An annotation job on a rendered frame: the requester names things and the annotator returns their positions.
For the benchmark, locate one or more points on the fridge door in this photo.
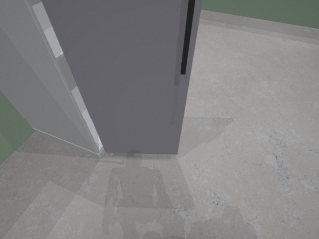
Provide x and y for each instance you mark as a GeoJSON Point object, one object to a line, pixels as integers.
{"type": "Point", "coordinates": [125, 57]}

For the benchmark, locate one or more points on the handle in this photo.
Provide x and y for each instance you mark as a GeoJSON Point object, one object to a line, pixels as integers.
{"type": "Point", "coordinates": [188, 28]}

